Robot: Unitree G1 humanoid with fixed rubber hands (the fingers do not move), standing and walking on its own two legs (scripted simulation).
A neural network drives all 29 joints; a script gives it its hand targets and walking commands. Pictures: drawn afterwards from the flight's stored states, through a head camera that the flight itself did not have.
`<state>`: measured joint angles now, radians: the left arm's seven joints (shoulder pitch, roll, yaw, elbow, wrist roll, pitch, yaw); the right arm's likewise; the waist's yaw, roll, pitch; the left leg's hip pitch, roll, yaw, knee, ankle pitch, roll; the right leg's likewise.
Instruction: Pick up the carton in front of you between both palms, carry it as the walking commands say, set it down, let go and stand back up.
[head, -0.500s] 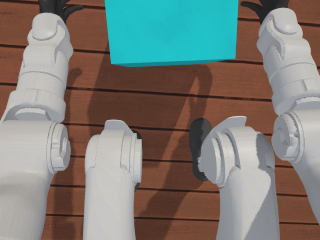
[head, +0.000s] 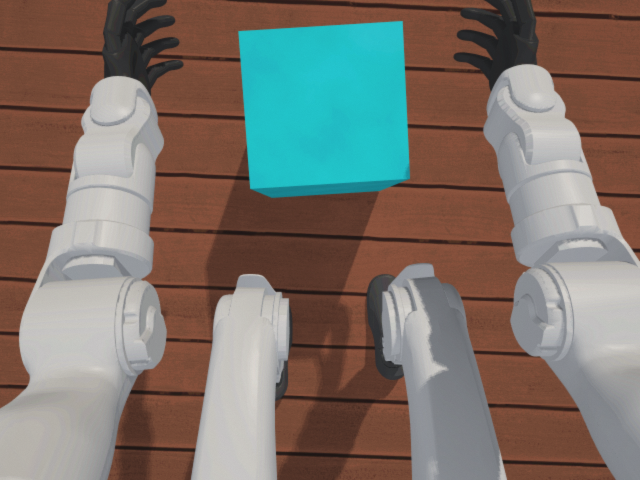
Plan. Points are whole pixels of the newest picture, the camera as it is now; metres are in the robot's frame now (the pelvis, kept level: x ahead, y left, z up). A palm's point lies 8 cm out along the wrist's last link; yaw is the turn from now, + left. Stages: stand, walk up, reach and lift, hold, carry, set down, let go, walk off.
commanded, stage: set down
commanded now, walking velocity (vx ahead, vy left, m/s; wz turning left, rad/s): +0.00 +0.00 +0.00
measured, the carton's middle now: (323, 127) +0.52 -0.01 -0.35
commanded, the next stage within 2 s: let go in 0.50 s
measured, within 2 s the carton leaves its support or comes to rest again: neither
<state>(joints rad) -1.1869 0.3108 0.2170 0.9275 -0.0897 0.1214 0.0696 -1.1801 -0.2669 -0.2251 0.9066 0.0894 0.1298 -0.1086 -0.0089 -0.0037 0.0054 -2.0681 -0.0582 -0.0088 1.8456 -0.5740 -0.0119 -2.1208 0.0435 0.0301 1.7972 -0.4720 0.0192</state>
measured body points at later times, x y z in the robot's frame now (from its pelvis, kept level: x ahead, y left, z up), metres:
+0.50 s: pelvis +0.02 +0.00 +0.13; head +0.33 +0.00 +0.47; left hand +0.54 +0.20 +0.02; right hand +0.54 -0.21 +0.03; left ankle +0.09 +0.11 -0.44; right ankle +0.12 -0.12 -0.44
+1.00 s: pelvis +0.09 +0.00 +0.25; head +0.29 +0.00 +0.65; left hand +0.41 +0.23 +0.13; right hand +0.40 -0.22 +0.13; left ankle +0.09 +0.11 -0.44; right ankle +0.12 -0.12 -0.44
